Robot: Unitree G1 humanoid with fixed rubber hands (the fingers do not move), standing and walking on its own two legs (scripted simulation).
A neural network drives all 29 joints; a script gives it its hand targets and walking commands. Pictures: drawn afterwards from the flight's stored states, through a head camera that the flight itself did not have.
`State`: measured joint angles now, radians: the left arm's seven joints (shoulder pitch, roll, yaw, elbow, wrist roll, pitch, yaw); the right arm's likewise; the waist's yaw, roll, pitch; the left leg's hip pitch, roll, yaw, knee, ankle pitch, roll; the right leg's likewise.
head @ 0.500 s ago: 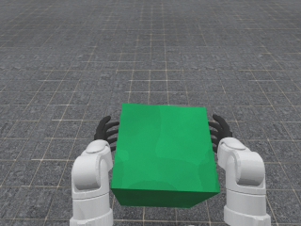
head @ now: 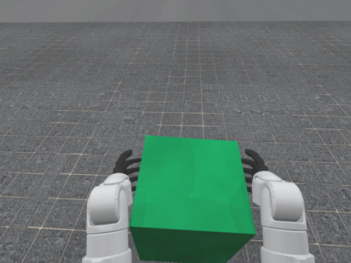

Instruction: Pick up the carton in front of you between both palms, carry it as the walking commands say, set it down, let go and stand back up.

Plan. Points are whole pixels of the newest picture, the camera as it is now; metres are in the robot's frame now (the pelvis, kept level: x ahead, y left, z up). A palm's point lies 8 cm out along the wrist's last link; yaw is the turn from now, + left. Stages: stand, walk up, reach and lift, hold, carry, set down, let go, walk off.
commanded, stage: carry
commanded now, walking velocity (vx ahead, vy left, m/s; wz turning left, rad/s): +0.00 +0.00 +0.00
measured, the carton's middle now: (186, 203) +0.26 +0.01 +0.01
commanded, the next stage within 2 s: hold in 1.14 s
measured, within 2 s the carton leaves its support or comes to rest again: neither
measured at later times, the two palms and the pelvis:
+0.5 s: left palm (124, 187) +0.27 +0.15 +0.06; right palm (252, 188) +0.27 -0.14 +0.06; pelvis +0.00 +0.01 +0.00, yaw -1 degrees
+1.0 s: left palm (126, 194) +0.27 +0.15 +0.05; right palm (254, 194) +0.26 -0.15 +0.05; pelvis -0.03 +0.01 +0.00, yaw -1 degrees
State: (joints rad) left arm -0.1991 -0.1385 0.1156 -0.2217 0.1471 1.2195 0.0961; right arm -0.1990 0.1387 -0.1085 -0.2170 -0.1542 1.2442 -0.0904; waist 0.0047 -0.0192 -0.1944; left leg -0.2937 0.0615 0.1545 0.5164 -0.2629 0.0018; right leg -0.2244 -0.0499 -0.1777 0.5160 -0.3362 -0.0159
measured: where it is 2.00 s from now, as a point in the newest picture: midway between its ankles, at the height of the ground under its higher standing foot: outside the picture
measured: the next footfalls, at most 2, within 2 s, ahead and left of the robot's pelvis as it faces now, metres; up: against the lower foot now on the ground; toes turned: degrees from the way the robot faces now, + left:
none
